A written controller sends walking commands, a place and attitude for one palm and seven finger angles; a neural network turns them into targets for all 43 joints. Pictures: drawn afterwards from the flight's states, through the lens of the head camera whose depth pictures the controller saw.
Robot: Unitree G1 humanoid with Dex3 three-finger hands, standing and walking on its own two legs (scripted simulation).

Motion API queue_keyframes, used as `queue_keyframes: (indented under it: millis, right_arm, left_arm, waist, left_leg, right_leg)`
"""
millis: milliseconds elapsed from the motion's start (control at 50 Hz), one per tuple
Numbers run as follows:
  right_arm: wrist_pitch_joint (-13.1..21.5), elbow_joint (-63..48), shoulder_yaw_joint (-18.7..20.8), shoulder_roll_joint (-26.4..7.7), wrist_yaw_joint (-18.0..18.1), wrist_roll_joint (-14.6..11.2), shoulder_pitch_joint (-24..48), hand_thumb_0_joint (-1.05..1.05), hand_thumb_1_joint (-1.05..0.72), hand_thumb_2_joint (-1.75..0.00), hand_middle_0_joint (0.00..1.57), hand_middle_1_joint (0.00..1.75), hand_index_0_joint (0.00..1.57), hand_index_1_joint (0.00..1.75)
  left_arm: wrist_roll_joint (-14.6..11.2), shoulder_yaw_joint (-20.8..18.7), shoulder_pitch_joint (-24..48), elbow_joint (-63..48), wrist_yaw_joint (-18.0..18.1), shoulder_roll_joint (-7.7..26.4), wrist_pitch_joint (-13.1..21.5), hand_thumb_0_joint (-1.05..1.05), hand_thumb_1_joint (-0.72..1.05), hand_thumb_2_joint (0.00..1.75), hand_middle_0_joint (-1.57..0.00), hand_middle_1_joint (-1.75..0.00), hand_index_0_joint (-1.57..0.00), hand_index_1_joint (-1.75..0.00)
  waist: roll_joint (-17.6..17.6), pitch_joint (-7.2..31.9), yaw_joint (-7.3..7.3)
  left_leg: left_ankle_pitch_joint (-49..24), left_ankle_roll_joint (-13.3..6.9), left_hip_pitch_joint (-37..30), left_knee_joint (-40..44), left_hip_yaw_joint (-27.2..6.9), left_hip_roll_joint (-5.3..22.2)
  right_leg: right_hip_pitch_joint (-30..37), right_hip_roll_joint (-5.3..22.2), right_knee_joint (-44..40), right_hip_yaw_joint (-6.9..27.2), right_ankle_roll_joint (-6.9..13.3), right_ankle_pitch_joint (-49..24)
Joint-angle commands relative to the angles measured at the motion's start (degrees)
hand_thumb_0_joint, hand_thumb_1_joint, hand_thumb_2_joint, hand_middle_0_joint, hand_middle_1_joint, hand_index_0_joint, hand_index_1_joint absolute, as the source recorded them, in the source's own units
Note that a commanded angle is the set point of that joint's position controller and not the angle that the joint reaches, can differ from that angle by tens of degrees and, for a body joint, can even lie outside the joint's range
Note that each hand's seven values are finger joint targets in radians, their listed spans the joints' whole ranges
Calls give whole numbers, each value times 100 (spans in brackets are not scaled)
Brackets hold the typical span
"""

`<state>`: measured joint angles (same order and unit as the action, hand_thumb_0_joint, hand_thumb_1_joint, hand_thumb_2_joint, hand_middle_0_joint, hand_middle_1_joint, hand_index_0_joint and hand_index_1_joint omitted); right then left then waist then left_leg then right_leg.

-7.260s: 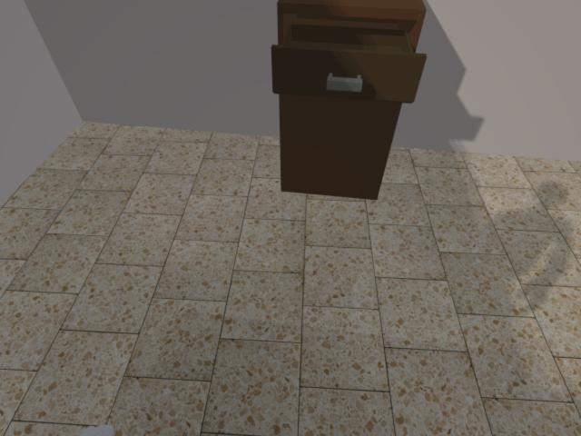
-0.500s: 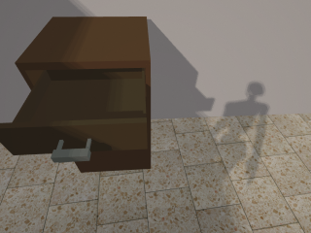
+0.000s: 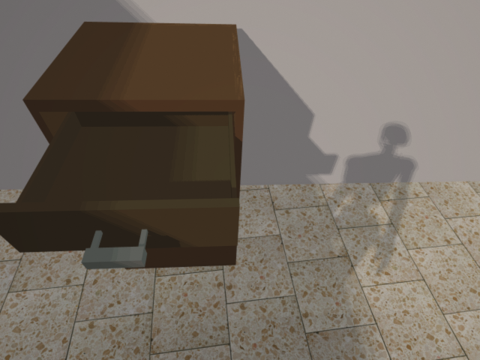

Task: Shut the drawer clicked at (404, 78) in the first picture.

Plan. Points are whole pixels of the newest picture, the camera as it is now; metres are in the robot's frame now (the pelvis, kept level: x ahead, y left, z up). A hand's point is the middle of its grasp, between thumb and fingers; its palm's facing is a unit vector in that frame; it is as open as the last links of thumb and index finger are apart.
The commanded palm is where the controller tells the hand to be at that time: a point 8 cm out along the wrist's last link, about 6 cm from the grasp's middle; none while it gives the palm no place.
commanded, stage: look again from close up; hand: left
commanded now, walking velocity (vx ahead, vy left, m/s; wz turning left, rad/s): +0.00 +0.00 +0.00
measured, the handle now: (118, 246) +0.30 +0.25 -0.01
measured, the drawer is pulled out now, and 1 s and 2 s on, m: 0.28 0.28 0.28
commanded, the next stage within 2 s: shuffle to correct the standing spot in 0.08 s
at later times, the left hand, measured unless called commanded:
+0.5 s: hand out of the picture +0.01 +0.19 -0.18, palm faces +0.07 -0.98 -0.20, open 7.4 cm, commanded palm none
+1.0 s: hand out of the picture -0.01 +0.19 -0.19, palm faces +0.06 -0.98 -0.18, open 7.4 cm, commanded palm none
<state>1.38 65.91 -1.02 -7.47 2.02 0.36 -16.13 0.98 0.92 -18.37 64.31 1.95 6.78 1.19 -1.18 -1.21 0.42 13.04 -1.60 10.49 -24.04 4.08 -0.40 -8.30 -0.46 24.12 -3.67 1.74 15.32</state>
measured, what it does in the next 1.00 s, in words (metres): stands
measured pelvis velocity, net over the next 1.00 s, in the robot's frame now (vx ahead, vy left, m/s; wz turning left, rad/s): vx -0.01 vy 0.02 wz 0.04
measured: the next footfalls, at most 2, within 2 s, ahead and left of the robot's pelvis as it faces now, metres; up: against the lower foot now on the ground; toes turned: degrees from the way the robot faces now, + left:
none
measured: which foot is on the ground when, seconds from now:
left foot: down 0.00-1.00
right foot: down 0.00-1.00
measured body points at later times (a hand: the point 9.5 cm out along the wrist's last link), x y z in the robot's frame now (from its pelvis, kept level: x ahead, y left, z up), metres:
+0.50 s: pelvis +0.01 +0.01 +0.00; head +0.03 +0.02 +0.44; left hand +0.01 +0.24 -0.16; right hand +0.03 -0.21 -0.16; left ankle +0.00 +0.10 -0.74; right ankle -0.02 -0.10 -0.74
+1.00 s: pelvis -0.01 +0.02 -0.01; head -0.01 +0.03 +0.44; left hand -0.01 +0.24 -0.17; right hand +0.04 -0.21 -0.16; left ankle +0.00 +0.10 -0.74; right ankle -0.02 -0.10 -0.74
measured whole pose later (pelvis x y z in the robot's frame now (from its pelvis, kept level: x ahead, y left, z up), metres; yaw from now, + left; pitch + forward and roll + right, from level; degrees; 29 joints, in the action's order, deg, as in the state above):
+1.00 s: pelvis -0.01 +0.02 -0.01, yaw +2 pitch -2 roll -1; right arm -0.1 59.4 -0.3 -10.0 1.4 0.4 -14.2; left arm 1.0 0.8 -17.6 60.5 2.4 8.6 -0.1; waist -0.1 -1.4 -0.2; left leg 15.9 -3.5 12.8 -30.9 2.4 -2.0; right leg -8.9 1.4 29.2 -5.5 0.1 17.8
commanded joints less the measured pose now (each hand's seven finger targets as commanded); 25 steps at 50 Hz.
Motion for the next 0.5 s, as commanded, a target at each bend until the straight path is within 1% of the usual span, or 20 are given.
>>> queue_keyframes:
  millis: [0, 40, 100, 160, 220, 240, 280, 320, 400, 440, 480]
  right_arm:
    - [80, -131, 58, -507, 16, 8, -344, 0, -90, -90, 20, 30, 20, 30]
    - [89, -136, 59, -544, 23, 12, -324, 0, -90, -90, 20, 30, 20, 30]
    - [82, -140, 53, -579, 22, 16, -285, 0, -90, -90, 20, 30, 20, 30]
    - [73, -142, 53, -594, 20, 12, -258, 0, -90, -90, 20, 30, 20, 30]
    - [68, -175, 52, -607, 12, 8, -239, 0, -90, -90, 20, 30, 20, 30]
    - [58, -198, 53, -651, 13, 14, -197, 0, -90, -90, 20, 30, 20, 30]
    - [34, -231, 70, -678, 10, 20, -197, 0, -90, -90, 20, 30, 20, 30]
    - [16, -281, 87, -686, 10, 9, -152, 0, -90, -90, 20, 30, 20, 30]
    - [-9, -355, 123, -745, 10, 24, -143, 0, -90, -90, 20, 30, 20, 30]
    - [-7, -354, 116, -709, 14, 21, -120, 0, -90, -90, 20, 30, 20, 30]
    - [7, -333, 109, -695, 13, 19, -132, 0, -90, -90, 20, 30, 20, 30]
  left_arm:
    - [-33, -77, -442, -122, 50, 562, 92, 0, 90, 90, -20, -30, -20, -30]
    - [-29, -80, -433, -128, 49, 560, 89, 0, 90, 90, -20, -30, -20, -30]
    - [-33, -81, -397, -124, 48, 603, 69, 0, 90, 90, -20, -30, -20, -30]
    - [-29, -77, -371, -130, 47, 620, 55, 0, 90, 90, -20, -30, -20, -30]
    - [-29, -113, -337, -175, 47, 677, 36, 0, 90, 90, -20, -30, -20, -30]
    - [-33, -119, -337, -177, 46, 687, 24, 0, 90, 90, -20, -30, -20, -30]
    - [-38, -147, -287, -220, 48, 729, 2, 0, 90, 90, -20, -30, -20, -30]
    - [-31, -180, -239, -283, 49, 757, -24, 0, 90, 90, -20, -30, -20, -30]
    - [-33, -227, -210, -360, 63, 785, -47, 0, 90, 90, -20, -30, -20, -30]
    - [-32, -208, -181, -371, 63, 744, -52, 0, 90, 90, -20, -30, -20, -30]
    - [-34, -193, -187, -353, 61, 729, -49, 0, 90, 90, -20, -30, -20, -30]
  waist:
    - [92, -199, -16]
    - [105, -202, -12]
    - [144, -256, -8]
    - [110, -315, -9]
    - [99, -265, 9]
    - [146, -276, 19]
    - [130, -191, 9]
    - [152, -189, 21]
    - [122, -3, 24]
    - [98, -126, 22]
    - [134, -110, 12]
  left_leg:
    - [-1118, -85, -156, 399, -607, 653]
    - [-1274, -87, -206, 390, -596, 660]
    - [-1231, -91, -221, 437, -598, 661]
    - [-1171, -99, -224, 482, -610, 663]
    - [-1306, -123, -162, 452, -665, 643]
    - [-1311, -120, -142, 397, -669, 635]
    - [-1338, -128, -100, 326, -711, 633]
    - [-1448, -161, -34, 278, -767, 638]
    - [-1617, -196, 14, 111, -876, 648]
    - [-1568, -203, 50, 144, -908, 646]
    - [-1629, -202, -32, 179, -934, 645]
  right_leg:
    - [-191, 656, -424, 650, 49, -1165]
    - [-170, 649, -395, 641, 41, -1291]
    - [-172, 660, -414, 612, 31, -1170]
    - [-191, 655, -442, 626, 21, -1076]
    - [-83, 684, -340, 530, 3, -1103]
    - [-112, 700, -302, 517, -3, -1078]
    - [-100, 717, -195, 468, 0, -1020]
    - [-85, 720, -86, 384, -12, -996]
    - [-61, 747, 105, 312, -11, -948]
    - [-134, 725, 68, 329, -12, -888]
    - [-147, 715, 32, 326, -25, -853]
